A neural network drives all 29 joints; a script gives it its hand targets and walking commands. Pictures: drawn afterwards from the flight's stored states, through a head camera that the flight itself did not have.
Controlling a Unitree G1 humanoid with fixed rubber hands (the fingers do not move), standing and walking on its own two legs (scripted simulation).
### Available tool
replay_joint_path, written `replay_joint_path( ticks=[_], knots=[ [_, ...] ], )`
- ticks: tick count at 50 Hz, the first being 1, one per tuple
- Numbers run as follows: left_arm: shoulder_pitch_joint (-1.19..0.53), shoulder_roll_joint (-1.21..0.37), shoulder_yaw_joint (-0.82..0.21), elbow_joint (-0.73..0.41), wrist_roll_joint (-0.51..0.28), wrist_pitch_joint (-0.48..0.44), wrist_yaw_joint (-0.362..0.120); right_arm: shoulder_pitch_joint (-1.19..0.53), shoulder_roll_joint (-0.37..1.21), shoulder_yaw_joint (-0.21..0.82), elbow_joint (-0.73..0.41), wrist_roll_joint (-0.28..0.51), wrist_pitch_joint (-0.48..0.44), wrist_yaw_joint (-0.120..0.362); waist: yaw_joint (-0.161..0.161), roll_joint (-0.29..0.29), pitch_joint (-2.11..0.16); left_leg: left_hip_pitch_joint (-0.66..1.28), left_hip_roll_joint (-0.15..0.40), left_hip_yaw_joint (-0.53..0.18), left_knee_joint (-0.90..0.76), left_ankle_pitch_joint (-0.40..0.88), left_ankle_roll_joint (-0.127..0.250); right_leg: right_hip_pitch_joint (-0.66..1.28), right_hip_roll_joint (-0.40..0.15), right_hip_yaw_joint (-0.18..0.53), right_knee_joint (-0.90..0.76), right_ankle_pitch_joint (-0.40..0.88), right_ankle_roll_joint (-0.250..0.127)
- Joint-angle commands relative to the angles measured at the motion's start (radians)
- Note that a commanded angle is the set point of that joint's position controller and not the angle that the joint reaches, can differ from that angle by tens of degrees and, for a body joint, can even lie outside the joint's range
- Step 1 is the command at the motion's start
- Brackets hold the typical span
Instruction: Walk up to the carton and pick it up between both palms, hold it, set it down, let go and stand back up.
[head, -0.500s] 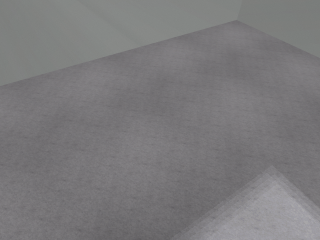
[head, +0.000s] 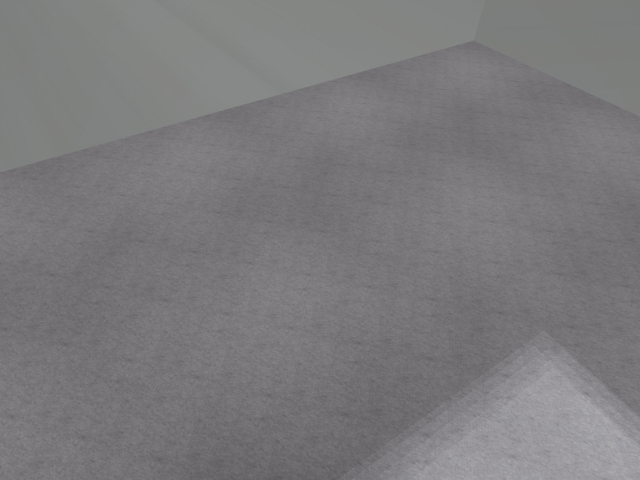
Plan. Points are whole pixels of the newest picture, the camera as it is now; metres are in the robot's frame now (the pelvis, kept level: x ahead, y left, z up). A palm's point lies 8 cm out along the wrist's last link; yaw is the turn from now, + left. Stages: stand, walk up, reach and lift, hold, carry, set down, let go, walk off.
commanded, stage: stand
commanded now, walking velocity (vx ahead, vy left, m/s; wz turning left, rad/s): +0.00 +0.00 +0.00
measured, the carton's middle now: out of the picture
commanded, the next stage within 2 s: walk up in 0.18 s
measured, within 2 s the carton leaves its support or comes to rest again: neither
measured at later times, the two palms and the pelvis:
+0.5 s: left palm out of the picture -0.01 +0.23 -0.15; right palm out of the picture -0.01 -0.22 -0.15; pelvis -0.02 +0.00 -0.01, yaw +3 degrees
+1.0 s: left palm out of the picture -0.04 +0.39 -0.11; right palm out of the picture +0.08 -0.10 -0.10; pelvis -0.12 +0.10 -0.01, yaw +20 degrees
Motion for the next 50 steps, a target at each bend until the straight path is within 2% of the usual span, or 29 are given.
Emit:
replay_joint_path(
  ticks=[1,5,6,10,12,18,19,20,21,22,23,24,25,26,27,29,32,34,35,36,37,38,39,40,42,43,44,46,50],
  knots=[
    [0.107,0.053,0.007,0.005,-0.001,-0.002,0.003,0.091,-0.053,-0.004,-0.002,0.001,-0.001,-0.001,0.007,0.001,0.106,-0.043,0.070,-0.062,-0.078,0.022,0.015,-0.066,-0.076,0.076,-0.095,-0.029,-0.030],
    [0.092,0.068,0.010,0.002,-0.002,-0.003,0.001,0.107,-0.062,-0.005,-0.001,0.000,-0.001,-0.002,-0.004,-0.009,0.095,-0.053,0.074,-0.067,-0.081,-0.002,0.017,-0.052,-0.071,0.069,-0.093,-0.024,-0.026],
    [0.086,0.055,0.007,-0.007,-0.002,-0.005,-0.001,0.084,-0.074,-0.009,-0.006,-0.002,-0.001,-0.002,0.001,0.021,0.093,-0.042,0.072,-0.061,-0.079,0.012,0.016,-0.063,-0.075,0.079,-0.087,-0.009,-0.029],
    [0.098,0.057,0.006,-0.001,-0.003,-0.010,0.000,0.100,-0.065,-0.009,-0.003,0.004,-0.002,-0.005,-0.002,-0.021,0.080,-0.029,0.074,-0.065,-0.071,0.041,0.018,-0.056,-0.074,0.073,-0.100,-0.010,-0.028],
    [0.097,0.053,0.007,0.000,-0.002,-0.007,0.002,0.085,-0.055,-0.006,-0.004,0.003,-0.005,-0.002,0.000,0.009,0.091,-0.062,0.079,-0.069,-0.079,0.037,0.016,-0.031,-0.074,0.065,-0.087,0.026,-0.027],
    [0.097,0.054,0.007,-0.008,-0.003,-0.008,0.001,0.090,-0.057,-0.005,-0.004,-0.003,-0.005,-0.001,-0.001,0.022,0.079,-0.039,0.073,-0.062,-0.074,0.042,0.014,-0.036,-0.076,0.073,-0.083,0.018,-0.028],
    [-0.190,0.209,0.062,-0.213,-0.037,-0.012,0.008,-0.142,-0.227,-0.040,-0.154,0.030,0.000,-0.007,0.011,0.034,0.132,-0.191,0.042,-0.068,0.052,0.166,0.017,-0.057,-0.121,0.005,0.058,0.239,-0.047],
    [-0.212,0.229,0.071,-0.235,-0.039,-0.013,0.016,-0.162,-0.241,-0.045,-0.188,0.030,0.002,-0.010,0.009,0.006,0.050,-0.207,0.046,-0.066,0.100,0.252,0.025,-0.006,-0.137,0.009,0.092,0.336,-0.066],
    [-0.195,0.208,0.071,-0.240,-0.036,-0.008,0.022,-0.164,-0.236,-0.049,-0.201,0.026,0.007,-0.013,0.010,-0.028,0.039,-0.237,0.037,-0.057,0.138,0.241,0.024,0.009,-0.155,0.019,0.087,0.365,-0.075],
    [-0.130,0.202,0.073,-0.240,-0.039,0.000,0.028,-0.189,-0.237,-0.063,-0.228,0.019,0.012,-0.015,0.035,-0.052,0.001,-0.208,0.025,-0.045,0.196,0.214,0.023,-0.014,-0.188,0.060,0.058,0.333,-0.092],
    [-0.082,0.208,0.083,-0.241,-0.040,0.008,0.034,-0.190,-0.226,-0.074,-0.254,0.018,0.018,-0.013,0.043,-0.078,-0.046,-0.221,-0.002,-0.028,0.298,0.134,0.012,-0.007,-0.245,0.125,0.026,0.331,-0.136],
    [-0.099,0.219,0.095,-0.256,-0.033,0.012,0.044,-0.171,-0.203,-0.080,-0.260,0.014,0.026,-0.008,0.045,-0.161,-0.068,-0.255,-0.038,-0.002,0.461,-0.157,-0.008,-0.015,-0.344,0.192,-0.024,0.363,-0.209],
    [-0.139,0.230,0.108,-0.278,-0.014,0.014,0.055,-0.161,-0.177,-0.082,-0.265,0.005,0.038,-0.006,0.046,-0.196,-0.100,-0.300,-0.017,-0.008,0.611,-0.377,-0.017,0.005,-0.425,0.242,-0.038,0.399,-0.281],
    [-0.182,0.238,0.117,-0.298,0.000,0.015,0.064,-0.159,-0.167,-0.086,-0.272,-0.005,0.054,-0.002,0.042,-0.192,-0.110,-0.320,0.016,-0.036,0.642,-0.413,-0.022,-0.003,-0.449,0.252,-0.058,0.396,-0.301],
    [-0.222,0.241,0.120,-0.334,0.003,0.015,0.069,-0.170,-0.163,-0.087,-0.296,-0.008,0.065,0.001,0.035,-0.168,-0.107,-0.321,0.032,-0.055,0.665,-0.417,-0.021,-0.026,-0.442,0.221,-0.053,0.413,-0.297],
    [-0.270,0.229,0.110,-0.354,0.014,0.012,0.073,-0.196,-0.139,-0.082,-0.331,0.001,0.076,0.015,0.009,-0.127,-0.090,-0.334,0.055,-0.068,0.640,-0.342,-0.018,-0.030,-0.378,0.122,-0.027,0.421,-0.235],
    [-0.310,0.250,0.096,-0.372,0.010,0.018,0.053,-0.207,-0.133,-0.073,-0.380,0.021,0.069,0.045,-0.011,-0.139,-0.107,-0.278,0.048,-0.016,0.391,-0.247,-0.010,0.005,-0.274,-0.029,0.061,0.389,-0.141],
    [-0.370,0.287,0.100,-0.397,0.011,0.029,0.035,-0.124,-0.157,-0.077,-0.374,0.025,0.057,0.067,-0.058,-0.121,-0.124,-0.105,0.027,0.019,0.110,-0.088,0.008,-0.058,-0.234,-0.098,0.174,0.270,-0.092],
    [-0.369,0.280,0.097,-0.399,0.007,0.033,0.024,-0.087,-0.184,-0.085,-0.368,0.015,0.049,0.069,-0.070,-0.009,-0.106,-0.014,0.009,0.011,-0.025,0.026,0.010,-0.153,-0.178,-0.156,0.307,0.140,-0.057],
    [-0.338,0.221,0.077,-0.408,0.005,0.038,0.011,-0.100,-0.257,-0.099,-0.396,-0.003,0.036,0.070,-0.065,0.213,-0.075,0.078,0.094,-0.180,-0.046,0.187,0.033,-0.385,-0.089,-0.166,0.482,-0.256,-0.013],
    [-0.322,0.156,0.062,-0.441,0.010,0.048,0.010,-0.138,-0.351,-0.120,-0.444,-0.012,0.037,0.065,-0.035,0.439,-0.072,0.048,0.267,-0.441,-0.010,0.343,0.090,-0.560,0.001,-0.146,0.691,-0.512,0.035],
    [-0.341,0.147,0.070,-0.466,0.009,0.056,0.023,-0.149,-0.387,-0.141,-0.471,-0.007,0.047,0.061,-0.052,0.395,-0.080,-0.087,0.305,-0.501,-0.095,0.200,0.186,-0.490,0.008,-0.034,0.763,-0.497,0.025],
    [-0.374,0.156,0.072,-0.487,0.000,0.055,0.027,-0.187,-0.393,-0.156,-0.490,0.002,0.055,0.056,-0.056,0.392,-0.055,-0.174,0.301,-0.535,-0.142,0.085,0.235,-0.468,-0.005,0.006,0.828,-0.463,0.026],
    [-0.426,0.180,0.075,-0.484,-0.006,0.052,0.027,-0.222,-0.350,-0.139,-0.501,0.012,0.065,0.047,-0.053,0.260,-0.003,-0.164,0.227,-0.438,-0.109,0.118,0.209,-0.486,-0.018,0.028,0.862,-0.394,0.018],
    [-0.350,0.203,0.071,-0.438,-0.024,0.039,0.014,-0.280,-0.291,-0.117,-0.549,0.006,0.067,0.025,-0.002,0.127,-0.061,-0.040,0.134,-0.295,-0.007,0.320,0.170,-0.537,-0.009,0.006,0.883,-0.253,0.025],
    [-0.324,0.210,0.069,-0.431,-0.018,0.035,0.009,-0.276,-0.276,-0.118,-0.565,0.008,0.059,0.024,0.005,0.113,-0.096,-0.006,0.122,-0.295,0.013,0.383,0.177,-0.540,0.001,-0.014,0.897,-0.216,0.026],
    [-0.323,0.208,0.069,-0.429,-0.013,0.028,0.004,-0.257,-0.255,-0.116,-0.570,0.014,0.051,0.024,-0.002,0.055,-0.131,0.024,0.112,-0.300,0.022,0.422,0.181,-0.529,0.010,-0.025,0.907,-0.194,0.026],
    [-0.348,0.191,0.058,-0.459,-0.014,0.019,0.000,-0.232,-0.237,-0.120,-0.573,0.014,0.042,0.029,-0.024,0.029,-0.165,0.047,0.113,-0.353,0.011,0.378,0.182,-0.495,0.004,-0.034,0.833,-0.162,0.021],
    [-0.379,0.168,0.035,-0.509,-0.021,0.019,-0.003,-0.206,-0.238,-0.131,-0.574,-0.003,0.055,0.023,-0.057,0.125,-0.147,0.092,0.139,-0.459,-0.017,0.337,0.211,-0.485,0.002,-0.026,0.627,-0.195,0.022]
  ],
)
